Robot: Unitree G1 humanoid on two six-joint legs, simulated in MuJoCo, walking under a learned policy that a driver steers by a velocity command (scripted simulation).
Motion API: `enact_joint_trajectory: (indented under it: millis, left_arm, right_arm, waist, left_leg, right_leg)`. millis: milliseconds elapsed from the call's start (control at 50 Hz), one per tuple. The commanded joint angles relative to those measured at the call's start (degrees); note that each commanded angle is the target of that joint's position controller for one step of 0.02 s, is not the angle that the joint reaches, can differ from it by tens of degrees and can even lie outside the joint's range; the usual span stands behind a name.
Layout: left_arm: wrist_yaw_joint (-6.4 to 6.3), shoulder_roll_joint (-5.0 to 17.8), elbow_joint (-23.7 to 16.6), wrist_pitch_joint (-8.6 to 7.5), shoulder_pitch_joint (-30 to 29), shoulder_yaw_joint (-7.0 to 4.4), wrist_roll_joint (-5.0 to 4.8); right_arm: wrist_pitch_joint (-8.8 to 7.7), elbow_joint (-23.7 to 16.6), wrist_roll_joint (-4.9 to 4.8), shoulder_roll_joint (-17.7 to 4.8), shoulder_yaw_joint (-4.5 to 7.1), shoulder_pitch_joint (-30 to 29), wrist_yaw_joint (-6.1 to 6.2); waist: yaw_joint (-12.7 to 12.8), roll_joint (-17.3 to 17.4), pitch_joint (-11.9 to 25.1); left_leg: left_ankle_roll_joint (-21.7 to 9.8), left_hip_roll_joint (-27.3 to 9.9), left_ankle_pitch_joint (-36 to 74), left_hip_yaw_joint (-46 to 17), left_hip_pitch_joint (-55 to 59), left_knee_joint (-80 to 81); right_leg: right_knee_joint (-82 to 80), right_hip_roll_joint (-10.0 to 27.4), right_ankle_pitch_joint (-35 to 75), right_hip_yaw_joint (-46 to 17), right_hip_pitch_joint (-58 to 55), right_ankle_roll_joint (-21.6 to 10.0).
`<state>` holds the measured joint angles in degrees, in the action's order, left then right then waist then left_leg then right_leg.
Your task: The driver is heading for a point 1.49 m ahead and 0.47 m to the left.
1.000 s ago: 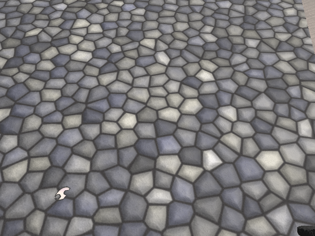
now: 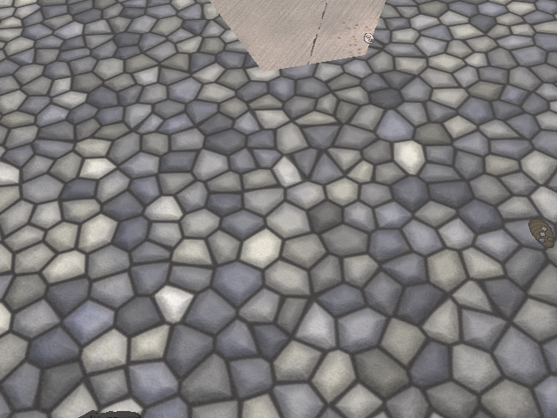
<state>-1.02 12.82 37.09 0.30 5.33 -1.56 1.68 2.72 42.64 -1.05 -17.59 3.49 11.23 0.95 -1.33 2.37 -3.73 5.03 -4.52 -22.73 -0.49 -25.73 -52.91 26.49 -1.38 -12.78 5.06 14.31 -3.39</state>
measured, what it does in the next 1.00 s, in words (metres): walks ahead, turning left: left foot, then right foot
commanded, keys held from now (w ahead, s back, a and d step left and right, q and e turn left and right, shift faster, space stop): q+shift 0.12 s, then w+q+shift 0.48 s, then w+e+shift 0.40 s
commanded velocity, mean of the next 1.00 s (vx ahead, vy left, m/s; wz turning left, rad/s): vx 0.65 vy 0.00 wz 0.42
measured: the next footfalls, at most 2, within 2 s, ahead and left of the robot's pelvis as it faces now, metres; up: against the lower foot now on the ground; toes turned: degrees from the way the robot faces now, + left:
left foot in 0.34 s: +0.01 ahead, +0.16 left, +0.00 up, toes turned +23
right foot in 0.74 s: +0.52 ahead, +0.18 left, +0.00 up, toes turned +37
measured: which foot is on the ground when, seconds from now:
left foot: up 0.00-0.32, down 0.34-0.76, up 0.78-1.00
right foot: down 0.00-0.32, up 0.34-0.72, down 0.74-1.00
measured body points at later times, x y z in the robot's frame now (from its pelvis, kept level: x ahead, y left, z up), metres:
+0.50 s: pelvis +0.10 +0.10 +0.00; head +0.11 +0.14 +0.45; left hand +0.19 +0.42 -0.08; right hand +0.22 -0.16 -0.10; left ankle -0.03 +0.14 -0.74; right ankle +0.20 -0.03 -0.66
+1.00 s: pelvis +0.47 +0.27 +0.00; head +0.48 +0.29 +0.45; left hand +0.29 +0.48 -0.13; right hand +0.79 +0.22 -0.04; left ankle +0.51 +0.47 -0.68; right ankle +0.49 +0.16 -0.74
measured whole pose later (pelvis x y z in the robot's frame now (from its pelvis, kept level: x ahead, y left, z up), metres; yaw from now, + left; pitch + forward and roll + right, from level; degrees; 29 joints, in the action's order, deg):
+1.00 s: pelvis +0.47 +0.27 +0.00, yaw +26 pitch +0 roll -2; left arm 0.3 15.3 47.3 -4.3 31.3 -3.2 -1.8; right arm -8.3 32.9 0.8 -14.9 -1.2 2.1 -1.3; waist 6.6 1.4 -1.8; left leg -0.8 -3.3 -13.2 -6.6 -35.9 -49.5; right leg 21.6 -7.1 -14.6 -9.0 6.6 -3.9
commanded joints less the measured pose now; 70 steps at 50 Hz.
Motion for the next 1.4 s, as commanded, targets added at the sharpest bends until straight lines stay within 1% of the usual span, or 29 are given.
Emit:
enact_joint_trajectory:
  millis: [20, 120, 200, 320, 340, 360, 380, 400, 460, 600, 680, 720, 740, 760, 780, 800, 820, 840, 880, 980, 1040, 1100, 1140, 1160, 1180, 1200, 1240, 1320, 1400]
  left_arm:
    - [-1.08, 12.56, -2.05, 0.04, 0.67, -4.16, -0.14]
    - [-1.04, 11.51, -1.32, 0.16, -0.50, -4.44, -0.31]
    - [-0.25, 14.96, -0.36, -1.41, 2.95, -6.01, -2.67]
    - [1.64, 12.62, -0.97, -3.03, -5.06, -5.80, -4.14]
    - [1.93, 8.35, -2.25, -3.48, -7.62, -4.37, -3.27]
    - [1.95, 5.45, -7.76, -4.91, -11.94, -3.27, -2.57]
    - [2.88, 8.29, -8.70, -7.04, -13.20, -3.26, -3.69]
    - [3.83, 10.01, -8.80, -8.37, -11.62, -3.35, -4.68]
    - [4.32, 12.45, -5.98, -9.28, -7.56, -4.04, -1.48]
    - [5.25, 7.66, -8.81, -9.16, -16.95, -2.04, -2.84]
    - [4.76, 11.25, -6.32, -8.67, -10.81, -3.34, -3.69]
    - [3.47, 14.60, -2.68, -7.20, 4.80, -5.18, -4.49]
    - [2.97, 15.46, 0.41, -6.23, 18.16, -5.33, -4.06]
    - [3.40, 20.83, 3.55, -6.22, 26.56, -6.12, -1.80]
    - [4.27, 16.04, 4.46, -7.10, 26.22, -5.00, -2.55]
    - [3.80, 12.26, 3.49, -7.08, 19.59, -4.20, -2.73]
    - [3.62, 12.98, 3.62, -6.64, 20.73, -4.40, -2.45]
    - [3.48, 12.26, 3.14, -6.66, 16.85, -4.06, -1.95]
    - [2.72, 10.15, 2.12, -6.75, 12.76, -3.26, -1.28]
    - [0.51, 11.86, 2.00, -6.36, 12.89, -3.70, -4.16]
    - [-0.09, 13.79, 1.84, -5.90, 15.53, -4.56, -4.86]
    - [0.12, 12.10, 2.74, -4.73, 19.12, -4.38, -5.02]
    - [1.01, 9.22, 1.87, -4.54, 17.33, -3.13, -3.05]
    - [0.98, 1.73, 0.13, -4.77, 20.17, -1.00, -2.32]
    - [0.55, 1.32, -2.60, -5.39, 25.76, 0.10, -6.67]
    - [-0.03, 6.03, -1.29, -4.77, 20.90, -0.76, -7.25]
    - [0.53, 7.38, -1.74, -3.93, 11.86, -1.22, -4.16]
    - [2.31, 4.88, -4.61, -1.29, 7.23, -1.21, -4.60]
    - [3.53, 5.09, -7.31, -1.24, 3.36, -0.53, -3.78]
  right_arm:
    - [0.02, -5.56, -0.44, -7.04, 1.69, -2.46, 0.14]
    - [0.53, -7.49, -0.13, -4.46, 1.49, -2.67, -0.72]
    - [-0.36, -8.98, -1.17, -4.58, 1.40, -3.40, -2.63]
    - [-0.97, 0.14, -1.16, -5.61, 2.92, 14.16, -2.47]
    - [-1.37, 3.13, -1.18, -9.91, 4.84, 24.45, -1.70]
    - [-3.49, 0.53, -0.61, -17.46, 5.98, 24.02, -2.09]
    - [-5.84, -2.83, -0.51, -13.08, 4.59, 18.56, -2.81]
    - [-7.03, -3.86, -0.37, -10.48, 3.51, 15.49, -2.69]
    - [-6.64, -5.33, -0.48, -7.04, 1.65, 13.21, -1.61]
    - [-6.09, -4.37, -1.49, -9.78, 2.33, 14.88, 2.01]
    - [-6.19, -1.92, 0.09, -9.44, 2.22, 16.27, 1.64]
    - [-5.11, -1.51, 2.08, -9.87, 2.09, 15.48, 1.07]
    - [-5.14, -2.52, 2.80, -7.65, 1.26, 14.00, 1.26]
    - [-6.52, -4.54, 0.80, 2.64, -1.23, 21.08, 0.45]
    - [-8.13, -4.52, -0.91, -0.32, -1.79, 19.24, -0.20]
    - [-9.21, -6.63, -2.73, -4.27, -1.02, 11.26, -0.92]
    - [-10.66, -8.51, -0.33, -5.24, -1.96, 0.64, -1.12]
    - [-11.45, -9.59, -0.06, -4.09, -1.69, 0.70, -1.25]
    - [-11.27, -9.35, 0.59, -3.99, -1.80, 0.54, -1.63]
    - [-11.81, -12.77, 2.49, -1.57, -3.68, -7.66, -2.49]
    - [-11.58, -12.94, 0.99, -3.15, -2.65, -9.71, -2.36]
    - [-11.05, -12.80, -0.42, -5.53, -0.67, -7.90, -1.11]
    - [-10.95, -10.61, -0.77, -8.73, 1.87, 7.78, -0.21]
    - [-10.28, -8.77, 0.40, -13.23, 2.83, 18.01, 0.09]
    - [-9.94, -7.92, 1.46, -16.06, 3.30, 17.26, -1.20]
    - [-9.73, -9.01, 0.90, -9.83, 2.21, 11.73, -1.23]
    - [-8.87, -7.08, 1.79, -5.88, 1.45, 9.54, -0.87]
    - [-9.56, -3.53, 1.15, -0.86, 0.56, 5.87, -0.87]
    - [-10.00, -2.42, 1.44, -5.26, 1.51, 2.98, -0.18]
  waist:
    - [3.27, -8.92, 4.35]
    - [3.06, -7.27, 3.79]
    - [3.68, -8.13, 5.54]
    - [-6.68, -0.64, 4.53]
    - [-10.62, 9.09, 5.40]
    - [-8.73, 18.50, 1.18]
    - [-7.63, 8.01, 1.37]
    - [-4.81, 6.23, -0.19]
    - [-1.16, 1.10, -1.94]
    - [-2.96, 5.08, -5.38]
    - [-0.68, 9.56, -0.96]
    - [8.13, 12.37, 9.77]
    - [14.10, 9.35, 16.49]
    - [8.88, -18.94, 26.60]
    - [8.71, -25.96, 26.32]
    - [7.74, -18.49, 15.11]
    - [10.37, -7.97, 9.85]
    - [5.25, -2.32, 8.91]
    - [1.47, -5.39, 5.25]
    - [0.51, -4.91, -3.34]
    - [1.84, -5.91, -1.39]
    - [0.86, -5.28, -0.21]
    - [-8.54, -4.38, 9.85]
    - [-8.77, 9.94, 19.55]
    - [-3.81, 28.30, 22.34]
    - [-4.61, 16.66, 11.90]
    - [-4.40, 1.81, 3.73]
    - [-0.70, 2.78, -0.89]
    - [1.64, 0.21, -4.05]
  left_leg:
    - [0.17, -1.34, -0.71, 0.04, -1.70, -1.37]
    - [-0.13, -2.84, -2.35, 1.35, -4.06, 0.43]
    - [-4.74, -3.16, -4.55, 3.56, -4.09, 4.87]
    - [-12.42, 4.02, 1.69, 12.41, 22.56, 25.37]
    - [-17.02, -1.14, -3.54, -0.53, 35.51, 28.01]
    - [-27.47, -13.19, -14.69, -38.16, 41.31, 38.02]
    - [-29.68, -17.18, -18.27, -44.43, 42.47, 43.62]
    - [-27.85, -16.80, -13.61, -39.63, 41.93, 43.36]
    - [-23.04, -10.81, -4.69, -26.02, 32.63, 42.81]
    - [-17.27, -4.43, 7.85, -15.83, 12.41, 46.28]
    - [-14.46, -7.10, 36.02, -11.20, 28.12, 39.63]
    - [-12.52, -5.54, 65.56, -6.27, 27.98, 18.30]
    - [-11.11, -4.57, 60.41, -7.02, 12.30, 0.06]
    - [-6.69, 7.62, 16.26, -8.39, -8.57, -29.61]
    - [-8.09, 8.85, -3.78, -11.35, -15.13, -32.95]
    - [-9.37, 5.20, -0.49, -9.97, -20.39, -34.11]
    - [-10.36, 3.63, -0.04, -8.56, -15.17, -28.75]
    - [-10.23, 2.50, 2.35, -8.84, -15.59, -24.53]
    - [-9.20, 0.51, 3.26, -9.76, -10.30, -16.72]
    - [-4.79, 0.89, 13.81, -5.14, 0.14, 8.49]
    - [-1.79, 3.65, 27.34, -4.84, 13.92, 16.21]
    - [-1.98, 4.04, 18.94, -5.25, 16.09, 20.81]
    - [-4.83, 0.28, 12.37, -6.72, 35.24, 18.77]
    - [-9.83, -12.34, -10.30, -27.85, 50.57, 25.15]
    - [-15.53, -21.64, -31.94, -58.74, 51.48, 39.23]
    - [-14.69, -19.50, -33.20, -54.18, 43.92, 40.91]
    - [-12.75, -14.84, -7.73, -30.93, 32.41, 38.21]
    - [-11.33, -10.35, 11.32, -10.41, 22.12, 40.47]
    - [-11.80, -10.73, 19.37, 1.04, 20.31, 45.26]
  right_leg:
    - [-11.08, 18.82, 9.14, -10.49, -4.29, -11.57]
    - [-10.58, 20.62, 11.44, -7.50, -7.54, -11.34]
    - [-17.47, 23.67, -19.14, -10.65, -11.05, -8.65]
    - [-2.36, 14.96, -18.78, 6.13, 1.15, -0.99]
    - [21.65, 10.23, -12.91, 10.78, 14.93, 1.95]
    - [42.35, -0.82, -22.61, 3.78, 42.09, 5.64]
    - [47.50, 1.26, -19.46, -8.27, 49.77, 4.30]
    - [46.37, 3.36, -13.85, -9.58, 51.48, 3.17]
    - [34.21, 5.67, -2.33, -9.04, 41.85, 3.96]
    - [6.24, -0.84, 16.47, -5.12, 16.33, 6.88]
    - [3.35, -0.75, 14.47, -2.62, 13.78, 3.75]
    - [7.45, -4.15, 7.03, 2.50, -4.09, -0.49]
    - [14.10, 1.03, 2.97, -3.99, -24.71, -3.09]
    - [3.56, 14.98, -28.15, -40.31, -41.18, -15.15]
    - [-12.19, 16.82, -40.11, -62.04, -40.87, -14.80]
    - [-13.40, 17.07, -37.98, -56.67, -34.03, -13.30]
    - [-12.01, 13.09, -17.48, -45.87, -23.25, -11.43]
    - [-12.30, 12.61, -18.89, -44.77, -18.07, -12.69]
    - [-14.86, 9.63, -15.11, -41.50, -7.00, -14.00]
    - [-18.29, 5.81, -8.04, -29.43, 11.96, -11.74]
    - [-17.23, 5.43, -7.58, -28.60, 14.88, -8.58]
    - [-8.19, 5.94, -6.63, -29.89, 6.65, -5.31]
    - [16.09, 1.58, 4.16, -25.33, 11.74, -1.42]
    - [38.65, -3.78, -14.46, -19.21, 22.98, 0.24]
    - [54.54, -1.45, -16.87, -15.37, 35.14, 0.51]
    - [60.12, 2.36, -10.04, -13.96, 39.81, 1.15]
    - [57.86, 6.73, -4.63, -11.19, 37.11, 0.60]
    - [50.61, 11.18, -3.05, -11.24, 33.32, 0.48]
    - [39.75, 11.13, 7.65, -9.74, 34.61, 1.75]
Keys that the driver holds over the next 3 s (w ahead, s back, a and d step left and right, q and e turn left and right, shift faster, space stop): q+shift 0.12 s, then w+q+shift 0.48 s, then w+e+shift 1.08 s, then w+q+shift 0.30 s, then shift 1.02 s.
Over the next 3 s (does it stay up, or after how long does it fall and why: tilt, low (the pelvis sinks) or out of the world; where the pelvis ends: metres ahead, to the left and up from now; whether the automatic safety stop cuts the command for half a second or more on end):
stays up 1.64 0.32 0.00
